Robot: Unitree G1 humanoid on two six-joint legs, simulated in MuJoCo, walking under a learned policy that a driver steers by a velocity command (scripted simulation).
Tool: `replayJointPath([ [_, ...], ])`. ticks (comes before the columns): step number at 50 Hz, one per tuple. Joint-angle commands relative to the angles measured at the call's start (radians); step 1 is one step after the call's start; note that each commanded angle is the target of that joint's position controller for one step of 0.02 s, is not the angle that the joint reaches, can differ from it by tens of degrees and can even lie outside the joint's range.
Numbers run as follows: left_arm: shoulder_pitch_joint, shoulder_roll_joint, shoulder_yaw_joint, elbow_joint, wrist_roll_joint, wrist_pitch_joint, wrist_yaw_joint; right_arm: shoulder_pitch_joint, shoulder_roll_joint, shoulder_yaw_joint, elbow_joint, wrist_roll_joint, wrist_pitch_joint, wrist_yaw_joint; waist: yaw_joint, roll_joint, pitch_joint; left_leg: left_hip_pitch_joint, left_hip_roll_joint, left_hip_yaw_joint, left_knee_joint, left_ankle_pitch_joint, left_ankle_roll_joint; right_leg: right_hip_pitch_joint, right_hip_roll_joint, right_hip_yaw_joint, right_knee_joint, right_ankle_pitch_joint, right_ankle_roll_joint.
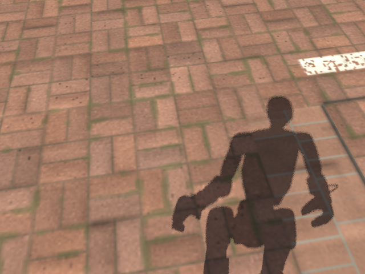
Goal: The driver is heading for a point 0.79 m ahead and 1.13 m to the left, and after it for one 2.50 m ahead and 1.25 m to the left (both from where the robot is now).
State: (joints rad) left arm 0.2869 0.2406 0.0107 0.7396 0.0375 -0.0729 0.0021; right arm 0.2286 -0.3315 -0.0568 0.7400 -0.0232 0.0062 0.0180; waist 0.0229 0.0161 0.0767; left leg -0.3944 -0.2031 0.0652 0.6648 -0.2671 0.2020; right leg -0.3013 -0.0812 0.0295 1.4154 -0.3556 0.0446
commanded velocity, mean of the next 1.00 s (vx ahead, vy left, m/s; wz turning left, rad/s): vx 1.00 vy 0.00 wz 0.93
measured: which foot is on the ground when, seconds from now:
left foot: down 0.00-0.28, up 0.30-0.72, down 0.74-1.00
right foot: up 0.00-0.28, down 0.30-0.74, up 0.76-1.00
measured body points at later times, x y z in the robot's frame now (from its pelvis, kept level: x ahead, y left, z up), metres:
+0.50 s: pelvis +0.45 -0.04 +0.03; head +0.47 -0.03 +0.48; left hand +0.35 +0.25 -0.08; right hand +0.74 -0.21 -0.05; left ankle +0.41 +0.05 -0.61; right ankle +0.46 -0.18 -0.71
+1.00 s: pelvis +0.82 +0.24 +0.02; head +0.84 +0.26 +0.47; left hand +0.77 +0.55 -0.05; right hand +1.03 +0.05 -0.10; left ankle +0.74 +0.18 -0.71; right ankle +1.06 +0.24 -0.64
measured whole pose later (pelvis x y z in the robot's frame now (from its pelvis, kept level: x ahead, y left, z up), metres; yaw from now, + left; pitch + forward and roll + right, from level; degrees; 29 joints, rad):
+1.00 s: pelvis +0.82 +0.24 +0.02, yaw +53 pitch +1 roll +1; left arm 0.09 0.25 -0.01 0.61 0.05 -0.04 -0.03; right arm 0.46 -0.30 -0.05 0.84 -0.01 -0.07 0.00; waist -0.05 -0.01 0.05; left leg -0.02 -0.23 -0.09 0.33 -0.30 0.18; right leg -0.73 -0.17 0.03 0.91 -0.16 0.04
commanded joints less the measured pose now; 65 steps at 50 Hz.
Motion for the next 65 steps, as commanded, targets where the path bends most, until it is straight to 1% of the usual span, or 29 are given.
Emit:
replayJointPath([
  [1, -0.013, 0.174, 0.029, -0.125, 0.035, -0.002, 0.004, 0.074, -0.159, -0.05, -0.043, 0.005, -0.048, -0.031, 0.015, -0.119, -0.045, 0.292, 0.316, -0.578, -0.423, 0.113, 0.189, -0.392, -0.05, 0.051, -0.109, -0.064, 0.015],
  [7, -0.266, 0.098, -0.004, -0.225, 0.002, 0.028, -0.023, 0.086, -0.149, -0.05, -0.03, 0.012, -0.09, -0.007, -0.032, -0.022, 0.025, -0.034, 0.17, -0.441, -0.493, 0.195, 0.105, -0.153, -0.027, -0.014, -0.636, 0.32, 0.04],
  [11, -0.288, 0.147, 0.008, -0.229, -0.015, 0.02, -0.019, 0.142, -0.175, -0.064, -0.008, 0.024, -0.087, -0.003, -0.072, 0.024, -0.033, 0.136, 0.209, -0.488, -0.397, 0.408, 0.035, -0.019, 0.037, -0.004, -0.832, 0.404, 0.003],
  [13, -0.131, 0.217, 0.039, -0.185, -0.015, 0.013, 0.0, 0.133, -0.218, -0.073, -0.005, 0.015, -0.081, -0.007, 0.009, 0.008, -0.143, 0.225, 0.199, -0.485, -0.157, 0.654, -0.012, 0.16, 0.094, -0.007, -0.858, 0.235, -0.018],
  [14, 0.065, 0.252, 0.059, -0.143, -0.012, 0.008, 0.015, 0.086, -0.239, -0.076, -0.009, 0.013, -0.085, -0.002, 0.134, -0.014, -0.235, 0.152, 0.162, -0.445, 0.089, 0.673, -0.04, 0.38, 0.079, -0.016, -0.86, 0.171, -0.029],
  [15, 0.286, 0.326, 0.087, -0.108, 0.012, 0.002, 0.039, 0.053, -0.137, -0.047, -0.036, 0.013, -0.099, -0.002, 0.22, -0.105, -0.361, -0.005, 0.104, -0.371, 0.437, 0.416, -0.056, 0.617, -0.105, 0.162, -0.872, -0.141, -0.057],
  [16, 0.246, 0.399, 0.097, -0.113, 0.049, 0.003, 0.036, 0.148, 0.012, -0.006, -0.093, 0.052, -0.099, -0.005, 0.097, -0.406, -0.45, -0.283, 0.012, -0.264, 0.704, -0.276, -0.082, 0.749, -0.393, 0.726, -1.112, -0.456, -0.123],
  [17, 0.11, 0.334, 0.1, -0.128, 0.027, 0.01, 0.028, 0.121, -0.057, 0.001, -0.088, 0.028, -0.085, -0.015, 0.057, -0.357, -0.359, -0.4, 0.107, -0.215, 0.784, -0.155, -0.069, 0.63, -0.387, 0.876, -1.186, -0.583, -0.158],
  [19, 0.012, 0.187, 0.068, -0.12, 0.017, 0.018, 0.018, 0.008, -0.105, -0.01, -0.074, -0.007, -0.06, 0.005, 0.047, -0.098, -0.153, -0.39, 0.213, -0.164, 0.712, -0.021, -0.082, 0.396, -0.289, 0.499, -1.15, -0.319, -0.148],
  [24, 0.09, 0.12, 0.048, 0.006, -0.014, -0.024, -0.008, -0.131, -0.006, 0.021, -0.164, -0.013, -0.009, 0.057, -0.005, -0.103, -0.025, -0.43, 0.294, -0.137, 0.65, 0.045, -0.099, 0.238, -0.22, 0.074, -1.221, 0.184, -0.101],
  [31, 0.111, 0.183, 0.057, 0.066, -0.007, -0.045, 0.001, -0.338, -0.007, 0.044, -0.24, -0.009, -0.007, 0.091, -0.026, -0.052, 0.081, -0.261, 0.236, 0.078, 0.185, 0.25, -0.042, 0.23, -0.129, -0.306, -1.303, 0.738, -0.059],
  [33, 0.151, 0.236, 0.067, 0.066, -0.009, -0.028, 0.013, -0.292, -0.026, 0.036, -0.213, -0.006, -0.012, 0.082, -0.059, -0.09, 0.015, -0.145, 0.151, 0.144, 0.132, 0.198, -0.011, 0.335, -0.142, -0.329, -1.164, 1.235, -0.046],
  [35, 0.111, 0.304, 0.085, 0.048, -0.004, 0.004, 0.025, -0.058, -0.085, 0.007, -0.146, -0.002, -0.015, 0.06, -0.195, -0.136, -0.123, 0.104, 0.094, 0.126, 0.123, 0.095, 0.024, 0.353, -0.189, -0.311, -0.843, 1.48, -0.056],
  [36, 0.06, 0.313, 0.089, 0.021, -0.003, 0.019, 0.024, 0.155, -0.13, -0.02, -0.079, -0.001, -0.019, 0.044, -0.282, -0.135, -0.213, 0.344, 0.078, 0.075, 0.073, 0.061, 0.057, 0.254, -0.201, -0.282, -0.576, 1.433, -0.073],
  [37, 0.048, 0.281, 0.087, 0.014, 0.005, 0.026, 0.014, 0.256, -0.17, -0.053, -0.023, 0.006, -0.019, 0.017, -0.293, -0.037, -0.24, 0.584, 0.103, -0.03, -0.013, 0.025, 0.086, 0.032, -0.117, -0.275, -0.226, 0.837, -0.06],
  [38, 0.059, 0.126, 0.048, -0.035, 0.026, 0.023, -0.002, 0.158, -0.247, -0.071, -0.038, 0.024, -0.007, -0.002, -0.155, 0.199, -0.173, 0.638, 0.278, -0.343, -0.005, 0.128, 0.124, -0.284, 0.049, -0.254, 0.142, -0.132, -0.035],
  [39, 0.057, 0.174, 0.05, -0.16, -0.005, 0.001, -0.004, 0.16, -0.311, -0.082, -0.089, -0.007, 0.007, -0.004, -0.128, 0.206, -0.386, 0.88, 0.421, -0.814, -0.232, -0.033, 0.307, -0.55, 0.103, -0.03, 0.278, -0.157, -0.012],
  [40, -0.039, 0.207, 0.045, -0.168, -0.001, -0.025, -0.004, 0.185, -0.269, -0.084, -0.081, -0.004, 0.006, -0.015, -0.152, 0.025, -0.31, 0.798, 0.442, -0.876, -0.379, -0.125, 0.262, -0.602, 0.043, 0.043, 0.189, -0.066, -0.017],
  [42, -0.049, 0.186, 0.032, -0.138, 0.005, -0.025, 0.002, 0.118, -0.184, -0.062, -0.045, -0.002, -0.025, -0.03, -0.047, -0.115, -0.091, 0.469, 0.387, -0.703, -0.419, 0.018, 0.196, -0.498, -0.03, 0.028, 0.0, -0.003, -0.014],
  [44, 0.01, 0.166, 0.024, -0.109, 0.034, 0.016, -0.001, 0.076, -0.118, -0.031, -0.04, 0.006, -0.064, -0.038, 0.027, -0.13, -0.051, 0.245, 0.324, -0.55, -0.428, 0.165, 0.169, -0.355, -0.074, 0.026, -0.124, -0.028, 0.009],
  [48, -0.195, 0.089, -0.007, -0.186, 0.017, 0.03, -0.026, 0.135, -0.084, -0.018, 0.012, 0.014, -0.107, -0.019, -0.018, -0.058, 0.048, 0.079, 0.228, -0.373, -0.519, 0.324, 0.118, -0.306, -0.092, -0.043, -0.484, 0.184, 0.01],
  [52, -0.299, 0.083, -0.01, -0.194, -0.014, 0.017, -0.043, 0.206, -0.108, -0.024, 0.057, 0.037, -0.126, -0.005, -0.089, -0.032, 0.022, 0.174, 0.234, -0.309, -0.587, 0.528, 0.045, -0.143, -0.008, -0.098, -0.777, 0.565, -0.06],
  [55, -0.294, 0.133, 0.012, -0.192, -0.009, 0.016, -0.03, 0.23, -0.156, -0.031, 0.088, 0.023, -0.124, -0.015, -0.076, 0.011, -0.035, 0.407, 0.277, -0.281, -0.459, 0.936, 0.004, -0.104, 0.075, -0.123, -0.857, 0.448, -0.111],
  [58, 0.151, 0.231, 0.066, -0.067, -0.017, 0.018, 0.008, 0.141, -0.201, -0.041, 0.092, -0.022, -0.099, -0.031, 0.181, 0.055, -0.242, 0.365, 0.281, -0.241, 0.097, 1.099, -0.044, 0.317, 0.101, -0.092, -0.858, 0.211, -0.15],
  [59, 0.355, 0.298, 0.09, -0.023, 0.0, 0.022, 0.03, 0.115, -0.114, -0.02, 0.071, -0.031, -0.104, -0.034, 0.254, -0.044, -0.344, 0.168, 0.21, -0.191, 0.504, 0.741, -0.053, 0.541, -0.065, 0.085, -0.802, -0.044, -0.177],
  [60, 0.286, 0.361, 0.105, -0.016, 0.02, 0.018, 0.012, 0.273, 0.015, 0.012, 0.029, 0.04, -0.119, -0.016, 0.079, -0.45, -0.467, -0.176, 0.006, -0.193, 0.846, -0.14, -0.109, 0.728, -0.322, 0.76, -1.051, -0.236, -0.319],
  [61, 0.16, 0.264, 0.097, -0.045, 0.009, 0.021, -0.009, 0.206, -0.055, 0.016, 0.043, 0.012, -0.118, -0.027, 0.082, -0.23, -0.345, -0.31, 0.093, -0.226, 0.872, -0.1, -0.08, 0.643, -0.287, 0.819, -1.135, -0.309, -0.331],
  [63, 0.083, 0.146, 0.072, -0.019, 0.004, 0.009, -0.017, 0.046, -0.064, 0.019, 0.016, -0.003, -0.111, -0.013, 0.048, 0.031, -0.127, -0.306, 0.19, -0.204, 0.757, -0.005, -0.079, 0.351, -0.232, 0.526, -1.155, -0.15, -0.306],
  [65, 0.096, 0.116, 0.055, 0.035, 0.009, -0.006, -0.014, 0.016, -0.013, 0.034, -0.017, -0.023, -0.089, 0.011, -0.012, -0.007, -0.056, -0.263, 0.223, -0.213, 0.673, -0.023, -0.088, 0.179, -0.168, 0.374, -1.198, -0.084, -0.267],
])
Keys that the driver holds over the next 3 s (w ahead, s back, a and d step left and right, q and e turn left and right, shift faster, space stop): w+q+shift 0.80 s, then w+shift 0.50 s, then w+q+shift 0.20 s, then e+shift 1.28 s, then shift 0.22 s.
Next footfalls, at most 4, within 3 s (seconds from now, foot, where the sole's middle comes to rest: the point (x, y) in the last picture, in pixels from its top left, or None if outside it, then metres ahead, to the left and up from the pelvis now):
0.30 right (249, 258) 0.50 -0.17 -0.74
0.74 left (149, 190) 0.77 0.21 -0.74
1.16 right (103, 115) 1.17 0.46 -0.74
1.62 left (9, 105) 1.24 0.94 -0.74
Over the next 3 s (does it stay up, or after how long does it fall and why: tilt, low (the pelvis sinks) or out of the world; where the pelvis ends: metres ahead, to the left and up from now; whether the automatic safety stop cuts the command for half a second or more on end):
stays up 1.33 1.00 0.02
